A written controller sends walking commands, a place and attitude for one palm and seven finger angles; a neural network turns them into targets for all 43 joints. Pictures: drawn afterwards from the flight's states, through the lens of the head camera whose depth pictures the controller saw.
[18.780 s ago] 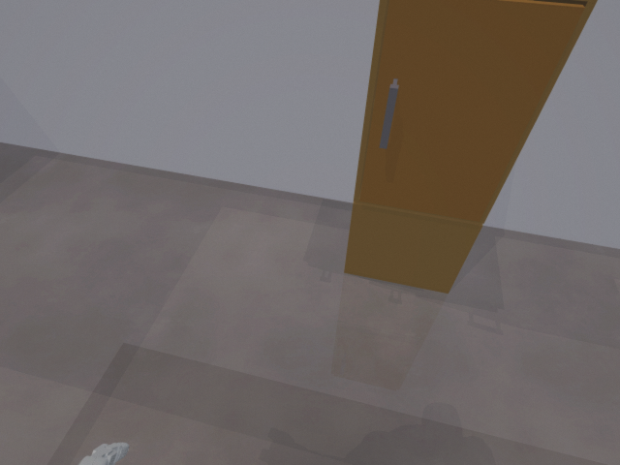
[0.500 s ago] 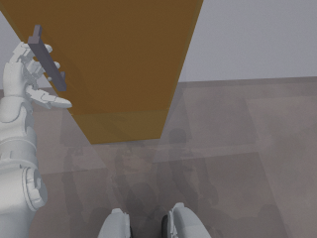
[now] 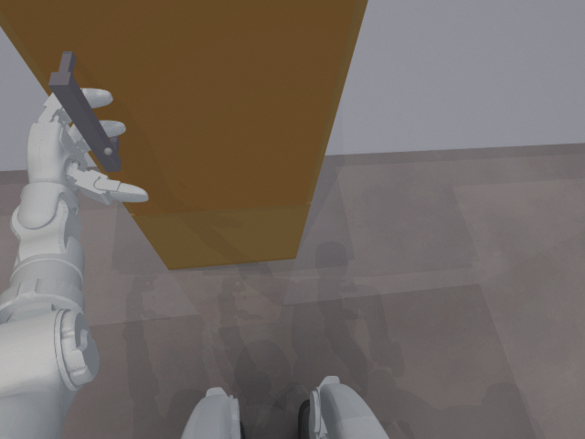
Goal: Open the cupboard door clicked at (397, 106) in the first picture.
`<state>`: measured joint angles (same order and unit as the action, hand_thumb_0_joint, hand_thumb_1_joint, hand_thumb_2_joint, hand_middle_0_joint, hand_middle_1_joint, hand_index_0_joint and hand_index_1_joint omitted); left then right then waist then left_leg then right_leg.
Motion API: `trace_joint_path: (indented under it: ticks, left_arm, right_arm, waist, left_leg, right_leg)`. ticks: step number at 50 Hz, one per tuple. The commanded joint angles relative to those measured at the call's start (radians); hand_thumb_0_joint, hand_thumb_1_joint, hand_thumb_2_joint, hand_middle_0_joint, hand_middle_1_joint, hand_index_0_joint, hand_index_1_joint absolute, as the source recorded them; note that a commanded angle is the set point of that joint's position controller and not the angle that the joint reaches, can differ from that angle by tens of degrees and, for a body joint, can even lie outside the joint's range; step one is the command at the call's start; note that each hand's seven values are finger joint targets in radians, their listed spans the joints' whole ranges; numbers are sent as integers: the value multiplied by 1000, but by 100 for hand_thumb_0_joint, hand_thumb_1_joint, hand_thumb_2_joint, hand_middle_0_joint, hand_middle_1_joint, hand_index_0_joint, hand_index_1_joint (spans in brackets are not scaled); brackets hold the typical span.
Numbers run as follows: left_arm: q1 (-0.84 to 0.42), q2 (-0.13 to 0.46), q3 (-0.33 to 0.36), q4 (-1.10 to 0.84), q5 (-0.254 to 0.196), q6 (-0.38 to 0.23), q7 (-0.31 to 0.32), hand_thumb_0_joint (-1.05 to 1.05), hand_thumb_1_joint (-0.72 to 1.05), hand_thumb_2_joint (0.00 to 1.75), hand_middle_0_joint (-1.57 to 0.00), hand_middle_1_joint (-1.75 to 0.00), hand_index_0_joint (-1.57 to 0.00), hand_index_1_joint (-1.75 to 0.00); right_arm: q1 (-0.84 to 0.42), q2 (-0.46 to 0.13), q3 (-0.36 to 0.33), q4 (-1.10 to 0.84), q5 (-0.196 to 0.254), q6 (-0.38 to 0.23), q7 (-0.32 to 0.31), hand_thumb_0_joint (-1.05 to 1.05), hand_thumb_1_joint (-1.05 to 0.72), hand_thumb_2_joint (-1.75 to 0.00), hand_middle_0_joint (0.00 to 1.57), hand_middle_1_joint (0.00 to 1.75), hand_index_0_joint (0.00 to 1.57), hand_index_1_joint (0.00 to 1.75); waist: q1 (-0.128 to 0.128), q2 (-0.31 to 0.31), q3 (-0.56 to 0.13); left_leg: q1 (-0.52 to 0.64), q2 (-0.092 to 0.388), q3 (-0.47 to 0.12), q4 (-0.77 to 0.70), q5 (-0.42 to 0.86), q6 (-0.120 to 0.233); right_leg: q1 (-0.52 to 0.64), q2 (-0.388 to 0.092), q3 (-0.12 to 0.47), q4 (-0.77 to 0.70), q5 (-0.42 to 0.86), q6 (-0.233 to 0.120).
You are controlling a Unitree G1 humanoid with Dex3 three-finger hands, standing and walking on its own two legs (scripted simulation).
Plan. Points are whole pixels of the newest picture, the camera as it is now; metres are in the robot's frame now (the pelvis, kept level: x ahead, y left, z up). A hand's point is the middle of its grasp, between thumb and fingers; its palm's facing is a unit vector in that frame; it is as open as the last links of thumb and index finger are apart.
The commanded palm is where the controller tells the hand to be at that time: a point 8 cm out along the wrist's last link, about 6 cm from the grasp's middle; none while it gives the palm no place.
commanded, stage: slide the fingers in behind the handle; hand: left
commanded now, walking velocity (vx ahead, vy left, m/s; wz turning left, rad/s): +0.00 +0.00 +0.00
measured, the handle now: (93, 118) +0.53 +0.24 +0.06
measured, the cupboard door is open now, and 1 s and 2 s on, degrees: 0 0 37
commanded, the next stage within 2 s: close the thumb around the handle in 0.20 s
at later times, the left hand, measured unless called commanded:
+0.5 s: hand (105, 148) +0.49 +0.22 +0.05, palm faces +0.06 -1.00 -0.01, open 12.8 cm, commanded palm +0.46 +0.26 +0.06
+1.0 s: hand (102, 155) +0.48 +0.22 +0.05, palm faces +0.04 -1.00 +0.00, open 6.2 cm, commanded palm +0.45 +0.27 +0.06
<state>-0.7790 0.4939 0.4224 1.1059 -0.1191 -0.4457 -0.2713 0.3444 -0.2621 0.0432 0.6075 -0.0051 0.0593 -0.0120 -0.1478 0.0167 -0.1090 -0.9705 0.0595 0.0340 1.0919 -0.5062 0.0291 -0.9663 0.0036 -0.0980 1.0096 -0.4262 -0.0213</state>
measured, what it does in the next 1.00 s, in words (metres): stands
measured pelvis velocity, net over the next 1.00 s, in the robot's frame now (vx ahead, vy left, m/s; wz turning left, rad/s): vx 0.00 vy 0.01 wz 0.00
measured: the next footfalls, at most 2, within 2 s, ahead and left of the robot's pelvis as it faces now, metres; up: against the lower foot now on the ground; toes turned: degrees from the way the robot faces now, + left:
none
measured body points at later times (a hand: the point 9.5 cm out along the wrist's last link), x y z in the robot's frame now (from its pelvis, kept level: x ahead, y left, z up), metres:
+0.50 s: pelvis +0.00 +0.00 +0.00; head +0.13 +0.03 +0.43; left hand +0.48 +0.28 +0.06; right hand +0.02 -0.26 -0.11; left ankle +0.00 +0.10 -0.66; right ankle +0.03 -0.11 -0.66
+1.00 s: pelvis +0.00 +0.01 +0.00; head +0.13 +0.04 +0.43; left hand +0.47 +0.28 +0.06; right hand +0.04 -0.26 -0.11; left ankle +0.00 +0.10 -0.66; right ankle +0.03 -0.11 -0.66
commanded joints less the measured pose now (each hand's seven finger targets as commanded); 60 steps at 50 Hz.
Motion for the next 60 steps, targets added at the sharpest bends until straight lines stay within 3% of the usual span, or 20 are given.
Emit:
trace_joint_path:
  ticks: [1,3,6,9,10,15,22,26,28,32,36,40,42,44,46,48,49,52,56,60]
  left_arm:
    - [-421,298,47,-203,-12,-67,3,0,-50,30,-30,-120,-30,-120]
    - [-415,301,46,-216,-9,-73,-4,0,-50,30,-30,-120,-30,-120]
    - [-429,232,-5,-196,-20,-69,-17,0,-50,30,-30,-120,-30,-120]
    - [-412,288,42,-183,-26,-58,-19,0,-50,30,-30,-120,-30,-120]
    - [-416,277,31,-173,-25,-51,-18,0,-50,30,-30,-120,-30,-120]
    - [-421,263,12,-190,-9,-57,-8,0,-50,30,-30,-120,-30,-120]
    - [-448,242,2,-211,-13,-62,3,0,-11,47,-33,-124,-33,-124]
    - [-434,273,25,-168,-9,-55,5,0,12,56,-34,-127,-34,-127]
    - [-424,313,57,-189,-8,-59,4,0,23,61,-35,-128,-35,-128]
    - [-390,278,36,-262,-20,-75,-9,0,45,71,-37,-130,-37,-130]
    - [-341,233,15,-220,-38,-56,-18,0,68,80,-38,-133,-38,-133]
    - [-374,230,8,-187,-34,-41,-17,0,90,90,-40,-135,-40,-135]
    - [-409,271,32,-229,-28,-64,-12,0,90,90,-40,-135,-40,-135]
    - [-410,249,17,-254,-26,-85,-10,0,90,90,-40,-135,-40,-135]
    - [-378,262,38,-248,-32,-91,-11,0,90,90,-40,-135,-40,-135]
    - [-401,254,31,-223,-37,-82,-5,0,90,90,-40,-135,-40,-135]
    - [-390,272,48,-213,-35,-79,-5,0,90,90,-40,-135,-40,-135]
    - [-399,291,51,-259,-21,-82,3,0,90,90,-40,-135,-40,-135]
    - [-367,228,16,-273,-29,-81,14,0,90,90,-40,-135,-40,-135]
    - [-258,203,13,-314,-40,-80,19,0,90,90,-40,-135,-40,-135]
  right_arm:
    - [159,-180,-67,-52,0,-16,-13,0,-90,-90,20,30,20,30]
    - [165,-181,-68,-49,0,-18,-13,0,-90,-90,20,30,20,30]
    - [168,-180,-69,-43,-2,-21,-10,0,-90,-90,20,30,20,30]
    - [168,-188,-71,-43,3,-17,-14,0,-90,-90,20,30,20,30]
    - [168,-186,-69,-41,4,-19,-15,0,-90,-90,20,30,20,30]
    - [175,-184,-69,-40,-1,-19,-11,0,-90,-90,20,30,20,30]
    - [181,-186,-73,-38,-4,-18,-7,0,-90,-90,20,30,20,30]
    - [183,-189,-69,-35,-3,-16,-10,0,-90,-90,20,30,20,30]
    - [180,-189,-69,-44,-3,-14,-11,0,-90,-90,20,30,20,30]
    - [178,-182,-71,-49,-5,-12,-5,0,-90,-90,20,30,20,30]
    - [174,-183,-74,-50,-1,-7,-2,0,-90,-90,20,30,20,30]
    - [163,-183,-73,-48,4,-8,-9,0,-90,-90,20,30,20,30]
    - [167,-187,-73,-46,0,-11,-12,0,-90,-90,20,30,20,30]
    - [167,-182,-75,-42,-4,-17,-11,0,-90,-90,20,30,20,30]
    - [168,-184,-75,-41,-6,-17,-9,0,-90,-90,20,30,20,30]
    - [160,-183,-72,-36,-3,-16,-9,0,-90,-90,20,30,20,30]
    - [157,-184,-71,-40,-2,-17,-10,0,-90,-90,20,30,20,30]
    - [154,-183,-70,-50,-3,-16,-10,0,-90,-90,20,30,20,30]
    - [156,-179,-74,-55,-4,-17,-5,0,-90,-90,20,30,20,30]
    - [139,-176,-78,-70,1,-19,2,0,-90,-90,20,30,20,30]
  waist:
    - [-6,105,-450]
    - [4,125,-499]
    - [-21,107,-470]
    - [-5,101,-477]
    - [-15,77,-460]
    - [-8,141,-465]
    - [-13,145,-494]
    - [-23,77,-440]
    - [0,106,-471]
    - [14,185,-537]
    - [-1,96,-458]
    - [-11,79,-386]
    - [-3,110,-439]
    - [-1,136,-485]
    - [10,153,-497]
    - [-4,108,-467]
    - [6,108,-454]
    - [19,165,-494]
    - [9,119,-497]
    - [38,117,-500]
  left_leg:
    - [262,-36,-68,-118,374,1]
    - [298,-35,-74,-118,410,-5]
    - [316,-29,-84,-115,407,-4]
    - [279,-34,-74,-120,379,-3]
    - [261,-34,-74,-121,359,0]
    - [316,-31,-86,-125,397,-8]
    - [346,-30,-93,-123,415,-11]
    - [280,-31,-86,-122,375,0]
    - [281,-35,-80,-126,381,-3]
    - [394,-25,-88,-118,529,-18]
    - [337,-25,-82,-126,476,-9]
    - [277,-32,-75,-141,366,-4]
    - [313,-31,-85,-136,394,-8]
    - [368,-28,-93,-128,448,-14]
    - [384,-24,-96,-118,493,-20]
    - [343,-27,-91,-119,442,-15]
    - [319,-30,-89,-126,418,-15]
    - [362,-29,-94,-128,473,-20]
    - [379,-25,-97,-128,494,-20]
    - [379,-28,-80,-147,470,-21]
  right_leg:
    - [264,35,78,-89,309,5]
    - [265,34,74,-82,324,4]
    - [217,38,63,-84,301,4]
    - [255,35,73,-93,298,7]
    - [251,35,71,-96,287,8]
    - [205,36,60,-88,277,2]
    - [193,38,55,-86,277,2]
    - [219,40,61,-92,278,4]
    - [252,37,67,-91,291,4]
    - [228,39,54,-77,353,-1]
    - [240,45,52,-94,341,3]
    - [226,39,57,-110,276,5]
    - [223,39,58,-97,284,2]
    - [209,39,54,-87,301,-1]
    - [196,40,49,-75,313,-4]
    - [204,39,51,-84,298,4]
    - [221,38,54,-86,289,3]
    - [216,36,51,-75,310,-1]
    - [219,42,46,-80,317,0]
    - [256,42,48,-97,316,0]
